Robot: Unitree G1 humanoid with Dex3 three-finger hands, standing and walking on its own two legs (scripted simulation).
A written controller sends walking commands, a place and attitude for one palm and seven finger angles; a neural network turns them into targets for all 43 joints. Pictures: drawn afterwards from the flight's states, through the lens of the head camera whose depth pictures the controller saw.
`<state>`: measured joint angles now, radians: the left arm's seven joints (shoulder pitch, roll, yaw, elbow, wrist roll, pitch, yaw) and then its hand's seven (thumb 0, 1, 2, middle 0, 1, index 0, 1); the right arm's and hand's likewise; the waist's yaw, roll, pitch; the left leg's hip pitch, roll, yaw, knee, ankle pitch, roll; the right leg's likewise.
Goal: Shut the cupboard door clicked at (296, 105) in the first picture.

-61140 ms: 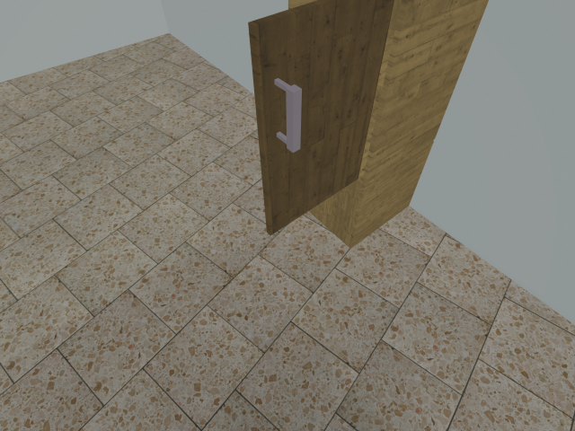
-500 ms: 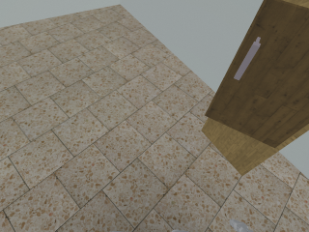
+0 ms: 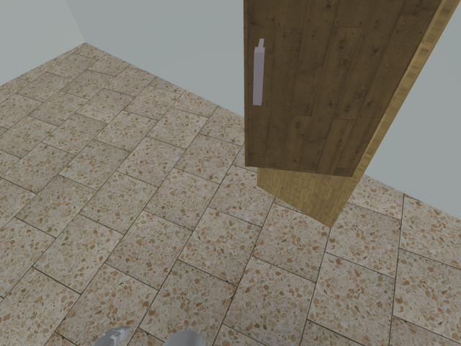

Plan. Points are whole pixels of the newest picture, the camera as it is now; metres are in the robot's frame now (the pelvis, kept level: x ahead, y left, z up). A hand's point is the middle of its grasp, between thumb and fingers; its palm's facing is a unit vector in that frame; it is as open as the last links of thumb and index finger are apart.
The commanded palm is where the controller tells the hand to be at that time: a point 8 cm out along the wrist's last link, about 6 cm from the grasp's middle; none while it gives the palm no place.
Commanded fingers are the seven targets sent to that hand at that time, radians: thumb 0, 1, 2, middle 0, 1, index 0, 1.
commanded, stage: turn to face it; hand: left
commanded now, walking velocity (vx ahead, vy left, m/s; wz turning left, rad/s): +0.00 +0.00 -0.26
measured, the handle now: (259, 73) +0.70 -0.05 +0.07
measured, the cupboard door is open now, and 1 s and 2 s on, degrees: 28 28 28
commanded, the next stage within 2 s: take the last steps up to it in 0.18 s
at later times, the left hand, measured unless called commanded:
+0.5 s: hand out of the picture +0.11 +0.24 -0.17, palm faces -0.14 -0.98 -0.16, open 7.4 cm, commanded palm none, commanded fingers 0.00 0.90 0.90 -0.20 -0.30 -0.20 -0.30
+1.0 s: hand (211, 291) +0.25 +0.06 -0.16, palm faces -0.22 -0.95 -0.20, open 7.2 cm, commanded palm none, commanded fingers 0.00 0.90 0.90 -0.20 -0.30 -0.20 -0.30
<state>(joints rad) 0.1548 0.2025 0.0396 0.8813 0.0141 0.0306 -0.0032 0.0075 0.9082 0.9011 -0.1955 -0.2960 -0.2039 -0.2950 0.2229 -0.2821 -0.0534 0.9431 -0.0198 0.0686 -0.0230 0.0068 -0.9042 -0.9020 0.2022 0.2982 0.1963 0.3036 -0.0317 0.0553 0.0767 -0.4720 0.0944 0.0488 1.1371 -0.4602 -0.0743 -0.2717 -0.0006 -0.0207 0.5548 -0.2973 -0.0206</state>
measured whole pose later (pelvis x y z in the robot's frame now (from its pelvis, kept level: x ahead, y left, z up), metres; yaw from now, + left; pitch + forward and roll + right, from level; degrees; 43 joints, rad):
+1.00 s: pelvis +0.12 -0.09 +0.01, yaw -14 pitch +0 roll -1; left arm 0.18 0.16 0.06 1.01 0.01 -0.03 0.01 -0.01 0.94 0.90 -0.20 -0.30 -0.21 -0.30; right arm 0.32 -0.21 -0.05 1.07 -0.03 0.01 -0.01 0.01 -0.90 -0.90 0.20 0.30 0.20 0.30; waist -0.05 0.03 0.05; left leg -0.45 0.11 0.07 1.08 -0.42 -0.02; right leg -0.21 0.01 -0.11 0.45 -0.24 -0.05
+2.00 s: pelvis +0.17 -0.12 -0.01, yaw -13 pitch -3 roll +0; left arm 0.27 0.23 0.01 0.90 0.02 0.04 0.02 0.01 0.91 0.90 -0.20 -0.30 -0.20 -0.29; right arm 0.24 -0.20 -0.03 0.88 -0.03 0.03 -0.01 0.01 -0.90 -0.90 0.20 0.30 0.20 0.30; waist -0.01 0.02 0.02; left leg -0.24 -0.01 0.05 0.67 -0.38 0.02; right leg -0.34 -0.05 0.05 0.65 -0.27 0.05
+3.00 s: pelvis +0.18 -0.15 +0.01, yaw -12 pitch -2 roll +0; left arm 0.11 0.32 -0.01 1.04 0.01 -0.01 0.00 0.01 0.91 0.90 -0.20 -0.30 -0.21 -0.30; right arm 0.12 -0.34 -0.02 1.09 -0.02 -0.01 0.01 0.00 -0.90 -0.90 0.21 0.30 0.20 0.30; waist -0.02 0.01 0.05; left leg -0.12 0.02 0.02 0.40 -0.25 -0.02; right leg -0.22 -0.03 0.00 0.42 -0.16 0.02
